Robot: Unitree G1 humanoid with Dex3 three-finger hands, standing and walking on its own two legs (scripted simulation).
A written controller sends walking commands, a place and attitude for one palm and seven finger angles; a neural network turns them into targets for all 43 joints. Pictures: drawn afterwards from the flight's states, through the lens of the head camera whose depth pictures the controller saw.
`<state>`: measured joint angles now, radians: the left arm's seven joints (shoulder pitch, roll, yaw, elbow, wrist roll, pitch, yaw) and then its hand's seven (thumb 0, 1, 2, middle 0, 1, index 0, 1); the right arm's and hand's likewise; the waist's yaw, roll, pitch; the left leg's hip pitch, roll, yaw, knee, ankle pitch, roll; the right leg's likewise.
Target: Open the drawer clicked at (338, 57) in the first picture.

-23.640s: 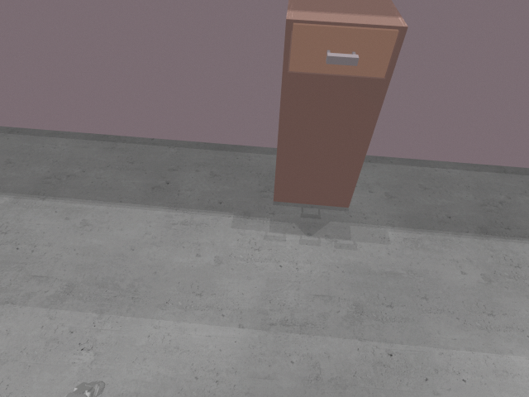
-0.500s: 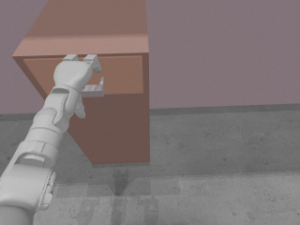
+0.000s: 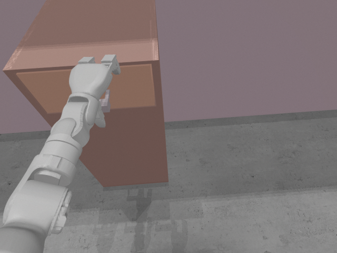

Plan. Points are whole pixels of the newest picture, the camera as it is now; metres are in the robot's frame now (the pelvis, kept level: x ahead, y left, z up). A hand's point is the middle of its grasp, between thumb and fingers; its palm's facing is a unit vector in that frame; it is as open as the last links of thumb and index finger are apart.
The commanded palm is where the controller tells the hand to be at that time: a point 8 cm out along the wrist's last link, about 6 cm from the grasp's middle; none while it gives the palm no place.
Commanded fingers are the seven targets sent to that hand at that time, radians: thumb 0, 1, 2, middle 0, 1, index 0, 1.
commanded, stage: move the hooked fingers above the handle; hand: left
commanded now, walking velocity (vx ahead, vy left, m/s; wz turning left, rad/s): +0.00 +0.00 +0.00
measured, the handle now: (91, 100) +0.52 +0.21 +0.04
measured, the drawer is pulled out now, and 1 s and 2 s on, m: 0.00 0.00 0.00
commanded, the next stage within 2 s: lift the fingers back up to retry in 0.22 s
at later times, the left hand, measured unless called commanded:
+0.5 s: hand (101, 99) +0.46 +0.16 +0.10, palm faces +0.06 -0.14 -0.99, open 13.8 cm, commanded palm +0.45 +0.21 +0.16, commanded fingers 0.00 -0.50 0.30 -0.30 -1.20 -0.30 -1.20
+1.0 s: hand (78, 111) +0.44 +0.21 +0.09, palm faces -0.12 -0.02 -0.99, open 13.8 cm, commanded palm +0.44 +0.21 +0.16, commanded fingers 0.00 -0.50 0.30 -0.30 -1.20 -0.30 -1.20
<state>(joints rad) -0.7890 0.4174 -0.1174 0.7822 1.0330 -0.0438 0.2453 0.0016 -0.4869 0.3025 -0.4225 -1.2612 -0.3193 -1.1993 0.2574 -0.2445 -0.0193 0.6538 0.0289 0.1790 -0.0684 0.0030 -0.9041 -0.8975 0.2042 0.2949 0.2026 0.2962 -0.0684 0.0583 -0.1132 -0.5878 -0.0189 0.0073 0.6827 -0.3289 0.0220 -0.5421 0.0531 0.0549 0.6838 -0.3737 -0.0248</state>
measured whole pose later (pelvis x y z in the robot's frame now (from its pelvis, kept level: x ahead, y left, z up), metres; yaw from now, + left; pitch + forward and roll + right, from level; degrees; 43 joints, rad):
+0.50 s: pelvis +0.00 +0.00 +0.00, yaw +3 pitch +13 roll +0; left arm -0.76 0.43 -0.13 0.70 0.98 -0.17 0.14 0.00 -0.49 0.30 -0.33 -1.21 -0.32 -1.20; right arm 0.25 -0.28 -0.07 0.65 0.02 0.15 -0.07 0.00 -0.90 -0.90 0.20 0.29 0.20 0.30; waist -0.07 0.03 -0.11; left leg -0.60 -0.03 -0.04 0.70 -0.33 0.02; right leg -0.53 0.04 0.01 0.69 -0.39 -0.03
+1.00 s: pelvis -0.01 -0.01 +0.00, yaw +2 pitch +11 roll -1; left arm -0.77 0.51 -0.14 0.83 0.98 -0.12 0.01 0.00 -0.49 0.30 -0.33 -1.21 -0.32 -1.21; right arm 0.37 -0.28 -0.06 0.65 0.04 0.16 -0.09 0.00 -0.90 -0.90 0.21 0.30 0.21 0.30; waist -0.06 0.04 -0.10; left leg -0.55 -0.02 -0.03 0.65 -0.30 0.02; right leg -0.49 0.05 0.01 0.63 -0.35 -0.03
